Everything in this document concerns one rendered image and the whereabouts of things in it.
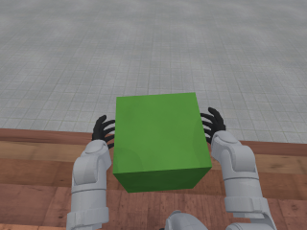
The robot right shin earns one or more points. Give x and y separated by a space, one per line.
175 212

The robot right hand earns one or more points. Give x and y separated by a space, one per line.
218 123

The left robot forearm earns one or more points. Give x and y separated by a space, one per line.
88 199

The right robot thigh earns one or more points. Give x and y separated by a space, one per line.
183 221

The right robot forearm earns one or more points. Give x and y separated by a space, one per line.
241 180

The robot left hand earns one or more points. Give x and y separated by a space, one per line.
99 133

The carton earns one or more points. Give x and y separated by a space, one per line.
159 143

